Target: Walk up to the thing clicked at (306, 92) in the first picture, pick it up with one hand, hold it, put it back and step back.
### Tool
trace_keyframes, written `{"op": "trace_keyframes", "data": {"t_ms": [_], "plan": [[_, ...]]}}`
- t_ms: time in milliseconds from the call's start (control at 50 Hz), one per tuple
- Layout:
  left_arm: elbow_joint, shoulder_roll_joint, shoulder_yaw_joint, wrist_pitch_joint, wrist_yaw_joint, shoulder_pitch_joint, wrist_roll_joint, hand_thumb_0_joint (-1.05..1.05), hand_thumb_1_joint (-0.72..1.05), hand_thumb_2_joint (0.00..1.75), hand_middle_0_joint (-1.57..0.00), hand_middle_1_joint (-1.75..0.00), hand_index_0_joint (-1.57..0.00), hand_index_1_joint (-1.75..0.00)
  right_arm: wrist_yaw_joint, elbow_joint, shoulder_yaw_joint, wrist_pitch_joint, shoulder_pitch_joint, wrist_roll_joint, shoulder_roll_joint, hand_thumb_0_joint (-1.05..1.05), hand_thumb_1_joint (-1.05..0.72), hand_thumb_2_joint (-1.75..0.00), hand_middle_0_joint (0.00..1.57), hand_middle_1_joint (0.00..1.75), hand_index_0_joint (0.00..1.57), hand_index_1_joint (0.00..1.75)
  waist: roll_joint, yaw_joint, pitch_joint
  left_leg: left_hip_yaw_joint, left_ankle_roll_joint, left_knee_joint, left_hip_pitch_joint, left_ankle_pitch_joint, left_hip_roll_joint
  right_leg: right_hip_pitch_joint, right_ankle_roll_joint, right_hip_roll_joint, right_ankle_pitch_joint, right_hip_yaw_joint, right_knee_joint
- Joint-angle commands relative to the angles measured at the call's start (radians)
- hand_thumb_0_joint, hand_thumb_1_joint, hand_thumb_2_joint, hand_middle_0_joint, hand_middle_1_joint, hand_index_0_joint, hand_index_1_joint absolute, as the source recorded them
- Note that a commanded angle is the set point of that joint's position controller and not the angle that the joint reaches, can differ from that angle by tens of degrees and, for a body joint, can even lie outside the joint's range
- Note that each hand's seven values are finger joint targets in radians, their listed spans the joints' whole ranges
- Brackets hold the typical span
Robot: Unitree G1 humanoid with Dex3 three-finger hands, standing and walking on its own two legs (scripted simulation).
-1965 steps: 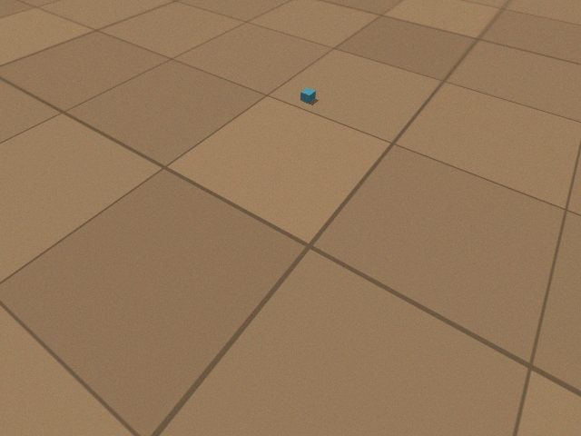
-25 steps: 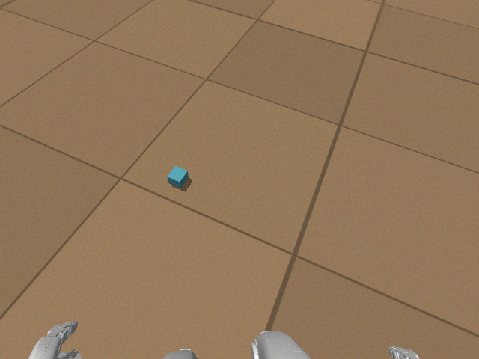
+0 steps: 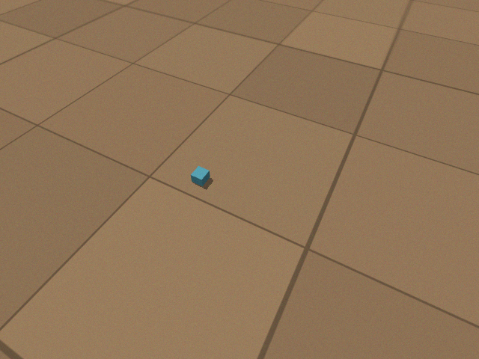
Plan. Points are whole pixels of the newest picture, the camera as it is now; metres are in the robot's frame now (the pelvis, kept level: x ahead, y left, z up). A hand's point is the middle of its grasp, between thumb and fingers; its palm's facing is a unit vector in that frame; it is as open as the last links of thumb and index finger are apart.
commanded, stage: step back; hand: left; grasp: from above
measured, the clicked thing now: (200, 176) +1.11 +0.23 -0.73
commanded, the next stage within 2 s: stand in 0.86 s
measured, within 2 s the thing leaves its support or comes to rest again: neither
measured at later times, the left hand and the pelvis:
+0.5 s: hand out of the picture +0.07 +0.27 -0.14, palm faces +0.04 -0.93 -0.36, open 7.4 cm; pelvis +0.02 +0.01 +0.01, yaw +1 degrees
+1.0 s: hand out of the picture +0.13 +0.27 -0.13, palm faces -0.02 -0.94 -0.33, open 7.4 cm; pelvis +0.04 +0.02 +0.02, yaw -1 degrees
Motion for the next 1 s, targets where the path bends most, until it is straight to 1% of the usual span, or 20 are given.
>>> {"op": "trace_keyframes", "data": {"t_ms": [0,40,80,140,180,200,220,240,300,360,440,460,480,500,520,600,640,720,760,980], "plan": [[-0.063,0.218,0.051,-0.026,0.007,-0.098,-0.019,0.0,0.9,0.9,-0.2,-0.3,-0.2,-0.3,-0.009,-0.104,-0.069,-0.063,-0.1,-0.008,-0.312,0.0,-0.9,-0.9,0.2,0.3,0.2,0.3,0.11,-0.031,0.032,-0.526,0.216,-0.452,-0.148,-0.545,0.365,-0.119,-0.015,0.023,-0.16,0.076,0.166],[-0.039,0.175,0.041,-0.035,-0.003,-0.052,-0.029,0.0,0.9,0.9,-0.2,-0.3,-0.2,-0.3,-0.013,-0.101,-0.043,-0.078,-0.108,-0.01,-0.249,0.0,-0.9,-0.9,0.2,0.3,0.2,0.3,0.106,-0.018,0.002,-0.381,0.163,-0.389,-0.028,-0.315,0.277,-0.139,-0.014,0.021,-0.072,0.068,0.1],[-0.017,0.184,0.047,-0.041,-0.009,-0.04,-0.022,0.0,0.9,0.9,-0.2,-0.3,-0.2,-0.3,-0.006,-0.079,-0.055,-0.075,-0.076,-0.009,-0.267,0.0,-0.9,-0.9,0.2,0.3,0.2,0.3,0.183,-0.042,-0.02,-0.329,0.154,-0.385,-0.034,-0.297,0.261,-0.071,-0.008,0.042,-0.101,0.017,0.027],[0.008,0.166,0.051,-0.05,-0.007,-0.005,-0.015,0.0,0.9,0.9,-0.2,-0.3,-0.2,-0.3,-0.001,-0.089,-0.058,-0.053,-0.091,-0.007,-0.265,0.0,-0.9,-0.9,0.2,0.3,0.2,0.3,0.19,-0.029,-0.025,-0.244,0.146,-0.327,-0.106,-0.284,0.244,0.083,-0.012,0.081,-0.038,-0.042,-0.157],[0.041,0.158,0.054,-0.065,0.006,0.049,-0.005,0.0,0.9,0.9,-0.2,-0.3,-0.2,-0.3,-0.001,-0.092,-0.038,-0.038,-0.095,0.009,-0.197,0.0,-0.9,-0.9,0.2,0.3,0.2,0.3,0.095,0.019,-0.063,-0.156,0.079,-0.16,-0.197,-0.158,0.185,0.29,-0.034,0.085,0.043,-0.006,-0.333],[0.043,0.214,0.068,-0.072,0.014,0.082,0.005,0.0,0.9,0.9,-0.2,-0.3,-0.2,-0.3,-0.002,-0.116,-0.024,-0.038,-0.107,0.017,-0.153,0.0,-0.9,-0.9,0.2,0.3,0.2,0.3,-0.047,0.037,-0.078,-0.077,0.031,0.026,-0.332,-0.144,0.089,0.363,-0.085,-0.045,-0.109,0.242,-0.413],[0.042,0.299,0.083,-0.074,0.016,0.097,0.004,0.0,0.9,0.9,-0.2,-0.3,-0.2,-0.3,-0.011,-0.127,-0.024,-0.038,-0.135,0.011,-0.147,0.0,-0.9,-0.9,0.2,0.3,0.2,0.3,-0.156,0.058,-0.04,-0.048,0.013,0.205,-0.41,-0.231,-0.007,0.286,-0.171,-0.249,-0.336,0.529,-0.535],[0.007,0.315,0.086,-0.078,0.016,0.022,0.004,0.0,0.9,0.9,-0.2,-0.3,-0.2,-0.3,-0.019,-0.111,-0.039,-0.039,-0.111,0.003,-0.195,0.0,-0.9,-0.9,0.2,0.3,0.2,0.3,-0.083,0.032,0.021,-0.126,0.006,0.288,-0.366,-0.225,0.051,0.153,-0.242,-0.351,-0.357,0.597,-0.544],[-0.006,0.234,0.064,-0.095,0.02,-0.015,-0.012,0.0,0.9,0.9,-0.2,-0.3,-0.2,-0.3,-0.012,-0.077,-0.038,-0.053,-0.048,0.012,-0.189,0.0,-0.9,-0.9,0.2,0.3,0.2,0.3,-0.036,-0.008,0.006,-0.132,0.004,0.25,-0.312,-0.11,0.085,0.178,-0.184,-0.227,-0.024,0.349,-0.474],[-0.011,0.223,0.051,-0.094,0.014,-0.05,-0.011,0.0,0.9,0.9,-0.2,-0.3,-0.2,-0.3,-0.001,-0.062,-0.032,-0.058,-0.039,0.008,-0.166,0.0,-0.9,-0.9,0.2,0.3,0.2,0.3,-0.101,-0.012,-0.045,-0.033,-0.011,0.098,-0.158,-0.096,0.086,0.119,-0.169,-0.183,0.237,0.187,-0.402],[-0.014,0.2,0.027,-0.065,0.014,-0.073,-0.028,0.0,0.9,0.9,-0.2,-0.3,-0.2,-0.3,-0.011,-0.035,-0.031,-0.064,-0.022,0.01,-0.139,0.0,-0.9,-0.9,0.2,0.3,0.2,0.3,-0.098,-0.047,-0.101,0.055,-0.001,-0.185,0.059,0.181,0.046,0.074,-0.102,-0.116,0.487,0.074,-0.206],[-0.019,0.172,0.014,-0.059,0.013,-0.063,-0.031,0.0,0.9,0.9,-0.2,-0.3,-0.2,-0.3,-0.017,-0.031,-0.039,-0.068,-0.023,0.005,-0.165,0.0,-0.9,-0.9,0.2,0.3,0.2,0.3,-0.047,-0.049,-0.129,-0.01,0.017,-0.192,0.133,0.266,0.091,0.025,-0.07,-0.09,0.451,0.065,-0.155],[-0.021,0.136,0.002,-0.051,0.011,-0.049,-0.041,0.0,0.9,0.9,-0.2,-0.3,-0.2,-0.3,-0.023,-0.039,-0.045,-0.074,-0.041,0.002,-0.213,0.0,-0.9,-0.9,0.2,0.3,0.2,0.3,0.082,-0.037,-0.155,-0.195,0.06,-0.227,0.128,0.286,0.231,-0.013,-0.024,-0.016,0.284,0.035,-0.104],[0.001,0.156,0.012,-0.039,0.016,-0.05,-0.052,0.0,0.9,0.9,-0.2,-0.3,-0.2,-0.3,-0.022,-0.053,-0.047,-0.07,-0.094,0.013,-0.268,0.0,-0.9,-0.9,0.2,0.3,0.2,0.3,0.137,-0.02,-0.154,-0.294,0.161,-0.263,-0.014,0.18,0.326,0.074,-0.012,0.052,-0.007,-0.006,-0.056],[0.019,0.162,0.01,-0.032,0.017,-0.044,-0.046,0.0,0.9,0.9,-0.2,-0.3,-0.2,-0.3,-0.021,-0.053,-0.049,-0.067,-0.13,0.012,-0.276,0.0,-0.9,-0.9,0.2,0.3,0.2,0.3,0.131,-0.017,-0.128,-0.313,0.19,-0.293,-0.073,0.089,0.349,0.116,-0.018,0.053,-0.096,-0.002,-0.057],[0.079,0.168,0.007,-0.048,0.016,0.004,-0.032,0.0,0.9,0.9,-0.2,-0.3,-0.2,-0.3,-0.017,-0.044,-0.022,-0.053,-0.212,0.017,-0.215,0.0,-0.9,-0.9,0.2,0.3,0.2,0.3,0.149,0.007,-0.096,-0.174,0.067,-0.249,-0.104,0.033,0.242,0.167,-0.036,0.018,0.077,0.049,-0.253],[0.078,0.187,0.009,-0.056,0.013,-0.048,-0.026,0.0,0.9,0.9,-0.2,-0.3,-0.2,-0.3,-0.014,-0.03,-0.014,-0.052,-0.207,0.022,-0.188,0.0,-0.9,-0.9,0.2,0.3,0.2,0.3,0.091,-0.022,-0.103,-0.127,0.03,-0.244,-0.07,-0.014,0.193,0.153,-0.05,-0.018,0.103,0.106,-0.305],[0.093,0.177,0.0,-0.065,0.017,-0.081,-0.035,0.0,0.9,0.9,-0.2,-0.3,-0.2,-0.3,-0.015,0.005,-0.006,-0.065,-0.225,0.023,-0.181,0.0,-0.9,-0.9,0.2,0.3,0.2,0.3,0.067,-0.023,-0.174,-0.075,0.032,-0.197,0.072,0.33,0.195,0.172,-0.033,-0.032,0.337,0.093,-0.309],[0.105,0.18,0.002,-0.062,0.02,-0.086,-0.035,0.0,0.9,0.9,-0.2,-0.3,-0.2,-0.3,-0.016,0.014,-0.006,-0.064,-0.24,0.026,-0.175,0.0,-0.9,-0.9,0.2,0.3,0.2,0.3,0.056,-0.024,-0.181,-0.056,0.033,-0.188,0.098,0.41,0.199,0.182,-0.026,-0.034,0.39,0.085,-0.315],[0.146,0.156,-0.029,-0.056,0.016,-0.142,-0.037,0.0,0.9,0.9,-0.2,-0.3,-0.2,-0.3,-0.011,0.066,0.004,-0.062,-0.268,0.03,-0.17,0.0,-0.9,-0.9,0.2,0.3,0.2,0.3,0.035,-0.031,-0.158,-0.061,0.016,-0.294,0.179,0.41,0.197,0.203,-0.001,-0.049,0.344,0.081,-0.418]]}}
